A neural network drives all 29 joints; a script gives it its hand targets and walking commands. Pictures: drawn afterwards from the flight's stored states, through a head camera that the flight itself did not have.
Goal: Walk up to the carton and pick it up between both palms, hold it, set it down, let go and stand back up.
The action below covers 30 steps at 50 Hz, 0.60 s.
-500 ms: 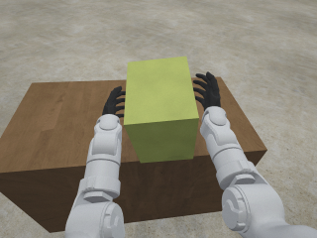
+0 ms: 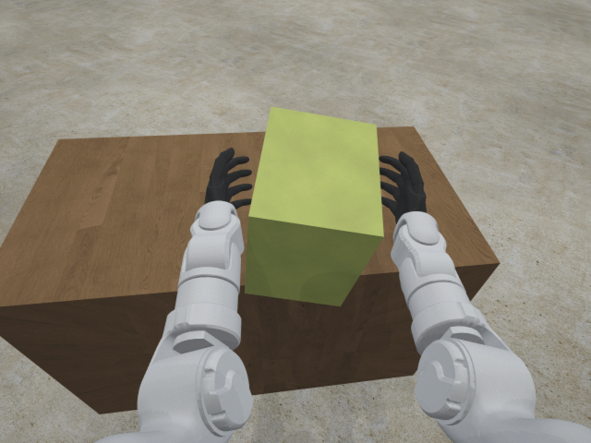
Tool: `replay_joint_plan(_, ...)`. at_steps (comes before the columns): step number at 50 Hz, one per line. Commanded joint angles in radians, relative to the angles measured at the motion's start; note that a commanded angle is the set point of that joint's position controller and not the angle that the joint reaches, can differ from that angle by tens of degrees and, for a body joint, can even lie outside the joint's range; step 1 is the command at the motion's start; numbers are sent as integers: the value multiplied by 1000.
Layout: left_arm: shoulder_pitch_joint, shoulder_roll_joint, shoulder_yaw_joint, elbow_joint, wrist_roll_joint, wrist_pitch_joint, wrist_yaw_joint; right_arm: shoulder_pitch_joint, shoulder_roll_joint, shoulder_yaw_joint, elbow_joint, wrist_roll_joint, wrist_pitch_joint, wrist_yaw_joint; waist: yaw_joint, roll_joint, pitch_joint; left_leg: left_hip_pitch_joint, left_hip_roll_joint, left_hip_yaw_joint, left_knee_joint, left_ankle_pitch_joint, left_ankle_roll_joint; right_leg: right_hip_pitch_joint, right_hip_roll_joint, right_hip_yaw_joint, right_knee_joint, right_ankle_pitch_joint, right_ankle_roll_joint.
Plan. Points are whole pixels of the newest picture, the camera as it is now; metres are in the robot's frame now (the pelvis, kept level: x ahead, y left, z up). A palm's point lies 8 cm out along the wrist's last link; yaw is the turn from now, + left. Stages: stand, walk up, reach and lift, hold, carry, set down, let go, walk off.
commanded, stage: set down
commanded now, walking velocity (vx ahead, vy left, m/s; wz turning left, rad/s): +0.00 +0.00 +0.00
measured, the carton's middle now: (307, 212) +0.46 -0.02 +0.06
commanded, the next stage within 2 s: none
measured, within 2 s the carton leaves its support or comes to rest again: rests again in 0.74 s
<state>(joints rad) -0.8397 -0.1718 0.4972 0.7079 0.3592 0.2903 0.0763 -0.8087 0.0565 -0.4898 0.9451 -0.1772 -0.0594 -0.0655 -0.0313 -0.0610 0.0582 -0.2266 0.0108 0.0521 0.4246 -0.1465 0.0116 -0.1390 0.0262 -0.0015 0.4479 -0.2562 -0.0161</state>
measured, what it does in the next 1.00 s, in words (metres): shifts its weight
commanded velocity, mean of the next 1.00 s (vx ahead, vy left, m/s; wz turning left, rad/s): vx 0.00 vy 0.00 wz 0.00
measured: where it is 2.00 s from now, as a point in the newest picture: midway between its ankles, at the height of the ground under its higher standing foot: outside the picture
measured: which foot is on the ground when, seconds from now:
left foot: down 0.00-1.00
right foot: down 0.00-1.00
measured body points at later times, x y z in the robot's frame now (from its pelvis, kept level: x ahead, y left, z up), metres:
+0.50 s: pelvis +0.08 +0.00 +0.00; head +0.15 +0.02 +0.45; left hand +0.51 +0.11 +0.06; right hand +0.51 -0.15 +0.08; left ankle +0.06 +0.11 -0.74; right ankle +0.00 -0.11 -0.73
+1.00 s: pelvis +0.11 +0.03 +0.01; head +0.20 +0.05 +0.45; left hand +0.54 +0.12 +0.05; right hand +0.54 -0.14 +0.07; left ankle +0.06 +0.11 -0.73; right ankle +0.00 -0.10 -0.72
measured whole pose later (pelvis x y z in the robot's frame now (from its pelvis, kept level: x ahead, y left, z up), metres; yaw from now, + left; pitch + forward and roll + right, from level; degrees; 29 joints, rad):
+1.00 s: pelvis +0.11 +0.03 +0.01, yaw -3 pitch +17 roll -3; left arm -0.73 -0.19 0.42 0.74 0.36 0.00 0.14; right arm -0.79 0.07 -0.48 0.97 -0.19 -0.27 -0.08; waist -0.03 -0.02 -0.11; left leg -0.45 0.03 0.09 0.42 -0.20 0.00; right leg -0.37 0.04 -0.01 0.40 -0.16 -0.03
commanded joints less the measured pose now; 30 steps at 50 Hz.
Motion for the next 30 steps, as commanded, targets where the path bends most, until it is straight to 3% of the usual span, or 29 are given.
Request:
replay_joint_plan(1,-751,-354,-250,32,31,-184,-35,-844,493,143,-142,-194,-99,163,107,55,-706,273,16,84,-132,32,6,-92,8,-103,-134,192,55)
replay_joint_plan(2,-697,-373,-255,37,41,-189,-32,-822,482,161,-177,-193,-106,161,117,69,-748,297,19,77,-108,107,-4,-85,12,-105,-132,247,53)
replay_joint_plan(4,-652,-386,-286,62,20,-201,-37,-833,488,197,-216,-174,-126,152,112,44,-809,283,16,81,-79,188,-9,-42,11,-92,-120,381,56)
replay_joint_plan(5,-628,-392,-285,87,22,-207,-39,-861,508,220,-252,-155,-141,151,130,35,-869,263,15,84,-65,224,-7,-14,13,-82,-96,465,61)
replay_joint_plan(7,-595,-388,-314,63,25,-229,-46,-848,525,275,-291,-144,-165,138,133,27,-937,225,10,88,-45,301,-11,70,8,-72,-60,634,77)
replay_joint_plan(8,-574,-398,-334,63,10,-235,-48,-853,536,292,-328,-145,-176,128,126,8,-976,205,8,89,-26,354,-15,113,0,-66,-42,741,84)
replay_joint_plan(10,-551,-450,-407,10,-24,-274,-44,-842,575,373,-381,-106,-223,116,130,22,-1131,204,11,78,20,534,-29,156,3,-64,9,978,98)
replay_joint_plan(14,-573,-479,-455,-26,-35,-349,-41,-768,631,420,-278,-128,-270,103,113,33,-1184,194,23,51,64,669,-28,89,-22,-56,54,1153,102)
replay_joint_plan(15,-527,-501,-475,-20,-47,-358,-35,-748,647,455,-285,-139,-290,99,128,29,-1183,147,19,52,73,707,-22,98,-36,-56,79,1234,103)
replay_joint_plan(16,-557,-516,-479,-3,-55,-377,-39,-749,678,458,-264,-154,-304,95,125,14,-1198,72,17,49,65,653,-2,96,-51,-45,99,1237,97)
replay_joint_plan(17,-540,-504,-475,11,-43,-392,-38,-734,685,491,-273,-159,-306,92,142,-16,-1182,-8,8,61,43,608,1,186,-59,-32,122,1297,104)
replay_joint_plan(18,-570,-490,-481,-2,-51,-411,-39,-698,679,496,-232,-156,-300,93,128,-33,-1157,-123,-1,73,9,532,5,316,-70,-24,149,1378,117)
replay_joint_plan(19,-582,-473,-470,-20,-37,-420,-47,-665,698,515,-224,-173,-297,86,126,-77,-1114,-261,-17,76,-40,367,28,437,-98,-7,178,1431,136)
replay_joint_plan(20,-572,-474,-471,-20,-32,-426,-51,-664,705,551,-216,-152,-300,88,134,-82,-1133,-292,-20,66,-67,346,37,538,-116,6,191,1527,155)
replay_joint_plan(22,-556,-485,-464,-22,-1,-429,-59,-637,705,532,-150,-157,-295,82,116,-37,-1053,-251,-7,49,-100,323,28,496,-115,-12,181,1459,154)
replay_joint_plan(23,-555,-481,-453,-13,2,-424,-59,-636,675,521,-123,-159,-293,82,112,-26,-1006,-187,4,40,-86,375,22,423,-99,-24,158,1400,147)
replay_joint_plan(24,-562,-471,-429,23,20,-416,-65,-627,654,477,-60,-152,-278,80,104,-1,-951,-94,15,39,-71,415,12,331,-84,-33,131,1309,131)
replay_joint_plan(25,-564,-499,-429,-2,24,-411,-61,-598,616,436,11,-173,-270,86,97,58,-918,91,46,11,-37,532,-12,153,-56,-58,88,1134,109)
replay_joint_plan(27,-518,-525,-439,-3,43,-382,-49,-518,563,344,122,-185,-260,94,98,163,-854,524,106,-7,64,892,-63,-286,2,-104,-74,736,17)
replay_joint_plan(28,-470,-532,-444,35,30,-350,-42,-484,545,283,160,-182,-253,100,101,177,-842,603,128,7,82,1003,-76,-399,17,-104,-177,591,-44)
replay_joint_plan(30,-474,-550,-481,-12,8,-340,-26,-443,530,258,152,-177,-255,108,85,183,-911,550,120,49,118,1078,-106,-306,31,-94,-211,683,-83)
